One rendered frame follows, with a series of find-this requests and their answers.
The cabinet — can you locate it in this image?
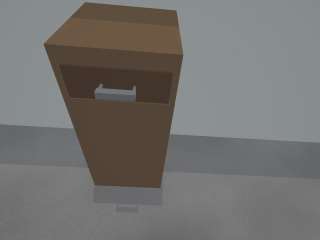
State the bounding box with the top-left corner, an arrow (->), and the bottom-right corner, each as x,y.
44,2 -> 184,188

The handle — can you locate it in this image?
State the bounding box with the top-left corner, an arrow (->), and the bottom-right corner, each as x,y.
94,84 -> 136,102

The drawer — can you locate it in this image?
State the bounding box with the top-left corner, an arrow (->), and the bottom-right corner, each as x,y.
59,63 -> 173,104

